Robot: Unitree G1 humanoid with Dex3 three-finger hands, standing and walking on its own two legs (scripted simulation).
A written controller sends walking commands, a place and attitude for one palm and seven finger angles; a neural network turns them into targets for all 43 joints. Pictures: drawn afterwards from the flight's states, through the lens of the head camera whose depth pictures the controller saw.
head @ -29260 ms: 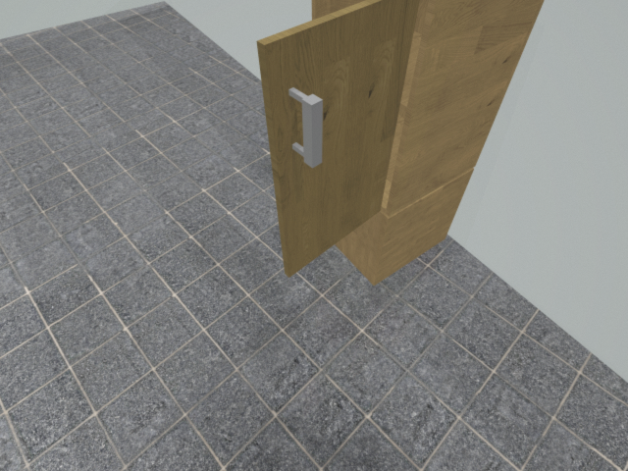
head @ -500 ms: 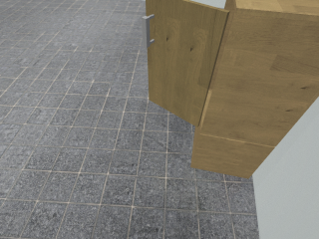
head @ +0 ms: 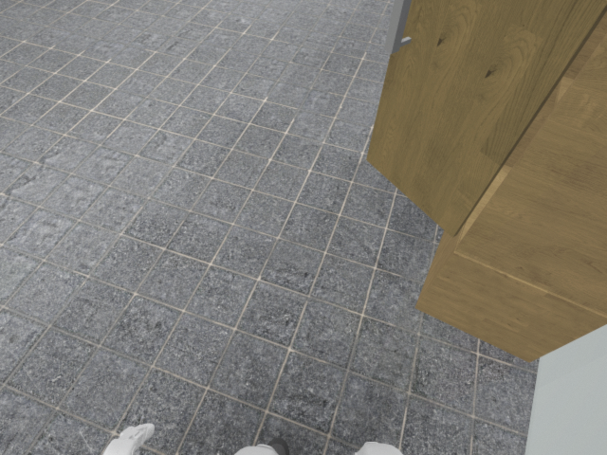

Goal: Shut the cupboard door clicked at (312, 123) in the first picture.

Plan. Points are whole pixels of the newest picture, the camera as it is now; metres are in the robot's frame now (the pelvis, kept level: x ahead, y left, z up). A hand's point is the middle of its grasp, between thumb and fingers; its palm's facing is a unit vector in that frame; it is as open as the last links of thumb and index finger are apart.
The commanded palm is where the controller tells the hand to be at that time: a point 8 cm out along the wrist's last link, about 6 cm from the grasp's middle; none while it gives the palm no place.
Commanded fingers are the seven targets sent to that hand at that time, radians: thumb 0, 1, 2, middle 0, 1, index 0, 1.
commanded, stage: walk to a spot facing it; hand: left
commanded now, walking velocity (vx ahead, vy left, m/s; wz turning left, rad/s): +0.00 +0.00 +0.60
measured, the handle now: (405, 17) +0.89 -0.18 +0.10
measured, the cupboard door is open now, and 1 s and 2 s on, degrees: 64 64 64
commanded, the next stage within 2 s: turn to face it in 1.84 s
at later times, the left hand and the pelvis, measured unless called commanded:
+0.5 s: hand out of the picture -0.01 +0.20 -0.19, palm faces +0.35 -0.90 -0.27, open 7.4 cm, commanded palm none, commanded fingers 0.00 0.90 0.90 -0.20 -0.30 -0.20 -0.30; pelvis +0.01 -0.02 -0.02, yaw +21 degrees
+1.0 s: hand out of the picture -0.04 +0.16 -0.17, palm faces +0.68 -0.70 -0.20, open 7.4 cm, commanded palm none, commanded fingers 0.00 0.90 0.90 -0.20 -0.30 -0.20 -0.30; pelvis +0.08 +0.01 +0.00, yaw +42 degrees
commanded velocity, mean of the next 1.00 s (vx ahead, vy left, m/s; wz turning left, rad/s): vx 0.14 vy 0.00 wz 0.60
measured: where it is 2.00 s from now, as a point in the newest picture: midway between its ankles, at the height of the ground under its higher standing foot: (208, 393)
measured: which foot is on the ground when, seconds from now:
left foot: down 0.00-0.10, up 0.12-0.38, down 0.40-0.68, up 0.70-1.00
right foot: up 0.00-0.08, down 0.10-0.40, up 0.42-0.66, down 0.68-1.00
